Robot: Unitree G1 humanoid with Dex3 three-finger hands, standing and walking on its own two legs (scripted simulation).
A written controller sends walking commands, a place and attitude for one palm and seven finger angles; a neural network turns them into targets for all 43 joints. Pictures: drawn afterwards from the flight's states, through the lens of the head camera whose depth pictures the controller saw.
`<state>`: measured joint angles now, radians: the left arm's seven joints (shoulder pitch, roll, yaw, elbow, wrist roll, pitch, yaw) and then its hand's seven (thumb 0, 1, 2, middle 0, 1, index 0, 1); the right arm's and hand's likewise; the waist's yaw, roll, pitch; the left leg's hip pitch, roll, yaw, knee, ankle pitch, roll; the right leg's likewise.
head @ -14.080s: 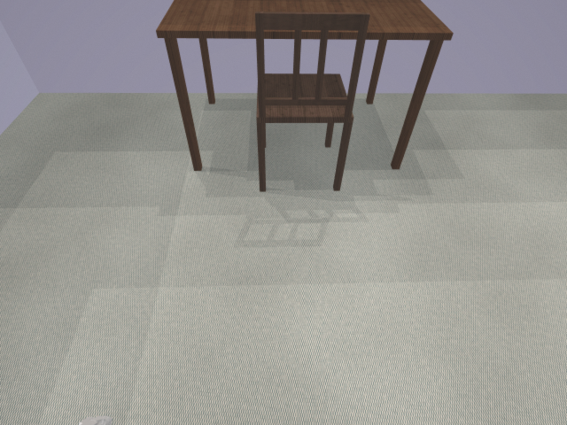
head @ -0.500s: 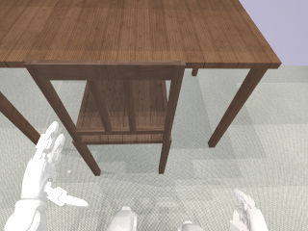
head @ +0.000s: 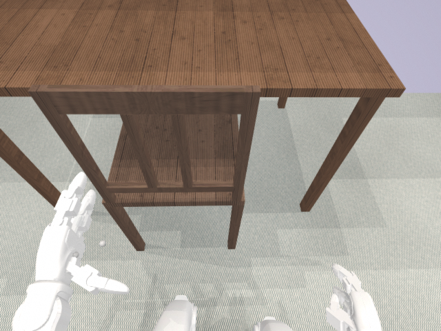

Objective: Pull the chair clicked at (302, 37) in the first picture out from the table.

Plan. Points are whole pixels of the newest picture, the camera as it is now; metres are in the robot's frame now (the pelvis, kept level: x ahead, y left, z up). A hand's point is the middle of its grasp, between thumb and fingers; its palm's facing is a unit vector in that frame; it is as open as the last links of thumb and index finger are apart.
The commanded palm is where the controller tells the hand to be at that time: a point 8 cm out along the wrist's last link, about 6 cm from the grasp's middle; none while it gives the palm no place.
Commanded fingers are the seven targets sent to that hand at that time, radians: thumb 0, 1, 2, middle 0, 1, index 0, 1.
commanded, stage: aim the fingers beside a spindle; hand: left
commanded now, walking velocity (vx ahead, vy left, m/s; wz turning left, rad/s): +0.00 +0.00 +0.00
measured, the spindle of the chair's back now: (142, 154) +0.48 +0.21 -0.03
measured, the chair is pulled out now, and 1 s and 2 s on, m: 0.00 0.00 0.00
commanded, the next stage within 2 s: none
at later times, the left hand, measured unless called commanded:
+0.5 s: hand (113, 228) +0.29 +0.21 +0.02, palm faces +0.06 -1.00 -0.03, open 16.9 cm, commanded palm +0.27 +0.26 +0.03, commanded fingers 0.00 -0.50 0.30 -0.06 -0.08 -0.06 -0.08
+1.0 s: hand (132, 214) +0.32 +0.19 +0.00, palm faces +0.06 -1.00 -0.03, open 16.9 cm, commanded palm +0.30 +0.24 +0.00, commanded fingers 0.00 -0.50 0.30 -0.06 -0.08 -0.06 -0.08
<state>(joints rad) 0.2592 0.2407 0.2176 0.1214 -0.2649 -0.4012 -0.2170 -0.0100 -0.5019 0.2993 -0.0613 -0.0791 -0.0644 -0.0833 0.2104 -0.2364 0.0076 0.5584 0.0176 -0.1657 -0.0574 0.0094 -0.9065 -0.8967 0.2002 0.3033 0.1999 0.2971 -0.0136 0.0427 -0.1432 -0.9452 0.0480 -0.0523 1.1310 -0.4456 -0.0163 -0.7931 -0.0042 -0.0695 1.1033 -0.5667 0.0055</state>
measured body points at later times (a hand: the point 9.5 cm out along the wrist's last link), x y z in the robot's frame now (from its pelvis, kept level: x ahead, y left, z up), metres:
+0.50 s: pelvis +0.00 +0.01 -0.01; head +0.08 +0.02 +0.43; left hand +0.28 +0.26 +0.02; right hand +0.16 -0.24 -0.10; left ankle +0.06 +0.13 -0.65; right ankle -0.01 -0.13 -0.65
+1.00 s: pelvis -0.01 +0.01 -0.02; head +0.09 +0.03 +0.42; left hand +0.31 +0.24 +0.01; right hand +0.15 -0.23 -0.12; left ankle +0.06 +0.13 -0.65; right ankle -0.01 -0.13 -0.65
